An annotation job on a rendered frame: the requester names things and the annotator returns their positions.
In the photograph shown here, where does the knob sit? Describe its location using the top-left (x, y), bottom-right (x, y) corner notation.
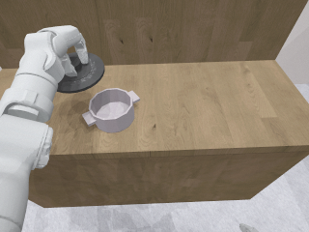
top-left (69, 56), bottom-right (82, 72)

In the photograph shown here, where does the table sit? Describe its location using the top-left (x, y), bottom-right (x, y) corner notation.
top-left (0, 0), bottom-right (309, 208)

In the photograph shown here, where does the robot left upper arm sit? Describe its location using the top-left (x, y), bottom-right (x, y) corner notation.
top-left (0, 114), bottom-right (54, 232)

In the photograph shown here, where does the pot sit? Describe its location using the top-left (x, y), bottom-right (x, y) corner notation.
top-left (82, 88), bottom-right (140, 133)

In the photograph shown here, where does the lid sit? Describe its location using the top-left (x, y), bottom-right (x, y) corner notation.
top-left (57, 52), bottom-right (105, 94)

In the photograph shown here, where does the left robot forearm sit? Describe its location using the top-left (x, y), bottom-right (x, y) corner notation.
top-left (0, 28), bottom-right (68, 123)

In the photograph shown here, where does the left robot hand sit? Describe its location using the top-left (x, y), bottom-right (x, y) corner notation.
top-left (43, 25), bottom-right (89, 77)

